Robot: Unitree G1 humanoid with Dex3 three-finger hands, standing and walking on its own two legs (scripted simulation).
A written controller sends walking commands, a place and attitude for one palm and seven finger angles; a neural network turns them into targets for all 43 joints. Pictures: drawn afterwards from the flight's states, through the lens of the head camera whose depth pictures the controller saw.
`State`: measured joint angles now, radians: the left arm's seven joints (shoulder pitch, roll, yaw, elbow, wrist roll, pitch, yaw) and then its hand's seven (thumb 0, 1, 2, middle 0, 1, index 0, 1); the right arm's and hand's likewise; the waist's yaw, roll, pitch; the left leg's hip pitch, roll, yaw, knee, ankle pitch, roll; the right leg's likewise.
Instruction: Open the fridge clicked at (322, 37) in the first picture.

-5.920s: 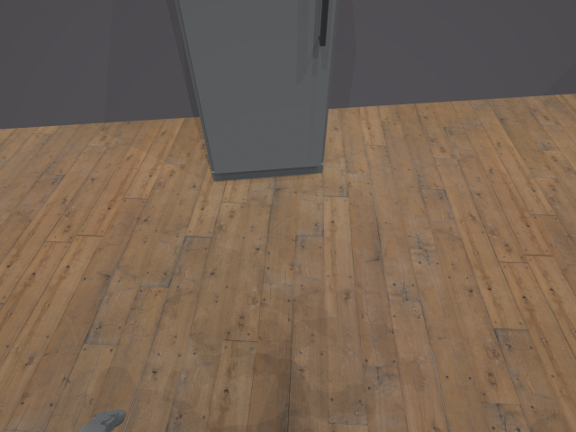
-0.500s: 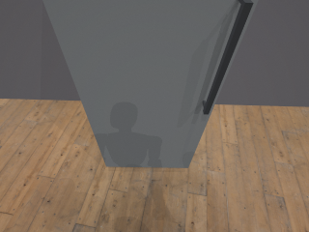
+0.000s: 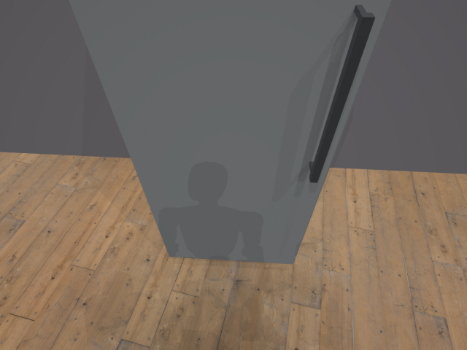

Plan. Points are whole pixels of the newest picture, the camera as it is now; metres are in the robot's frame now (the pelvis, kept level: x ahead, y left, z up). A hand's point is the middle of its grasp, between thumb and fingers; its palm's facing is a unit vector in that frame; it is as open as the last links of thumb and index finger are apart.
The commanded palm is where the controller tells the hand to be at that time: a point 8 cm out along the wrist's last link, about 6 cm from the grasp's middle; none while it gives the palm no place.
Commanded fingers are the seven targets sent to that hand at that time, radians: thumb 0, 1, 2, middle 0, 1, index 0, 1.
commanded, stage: look again from close up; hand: right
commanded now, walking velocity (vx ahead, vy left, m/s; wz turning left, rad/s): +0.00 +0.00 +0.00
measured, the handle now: (331, 112) +0.54 -0.17 +0.13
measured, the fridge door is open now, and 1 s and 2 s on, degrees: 0 0 0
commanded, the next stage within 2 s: shuffle to correct the standing spot in 1.06 s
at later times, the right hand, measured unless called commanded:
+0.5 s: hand out of the picture +0.02 -0.15 -0.17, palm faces +0.02 +0.97 -0.23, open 7.4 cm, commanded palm none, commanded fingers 0.00 -0.90 -0.90 0.20 0.30 0.20 0.30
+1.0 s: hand out of the picture +0.02 -0.13 -0.18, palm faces +0.03 +0.98 -0.21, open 7.4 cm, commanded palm none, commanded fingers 0.00 -0.90 -0.90 0.20 0.30 0.20 0.30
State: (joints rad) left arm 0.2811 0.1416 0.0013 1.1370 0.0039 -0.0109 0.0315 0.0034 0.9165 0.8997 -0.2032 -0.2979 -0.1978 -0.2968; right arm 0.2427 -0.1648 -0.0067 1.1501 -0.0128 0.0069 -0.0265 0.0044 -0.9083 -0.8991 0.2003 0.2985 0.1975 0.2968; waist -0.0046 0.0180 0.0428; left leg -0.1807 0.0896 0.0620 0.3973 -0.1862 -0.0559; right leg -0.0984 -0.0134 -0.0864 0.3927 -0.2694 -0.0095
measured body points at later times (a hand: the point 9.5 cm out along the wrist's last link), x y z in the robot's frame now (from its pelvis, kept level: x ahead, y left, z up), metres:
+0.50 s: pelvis +0.00 +0.03 -0.01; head +0.01 +0.05 +0.44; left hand +0.01 +0.25 -0.17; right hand +0.02 -0.20 -0.15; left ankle +0.01 +0.15 -0.74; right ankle -0.03 -0.11 -0.74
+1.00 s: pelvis +0.00 +0.05 +0.00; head +0.01 +0.06 +0.45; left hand +0.01 +0.28 -0.17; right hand +0.01 -0.18 -0.16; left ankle +0.01 +0.15 -0.74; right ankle -0.03 -0.11 -0.74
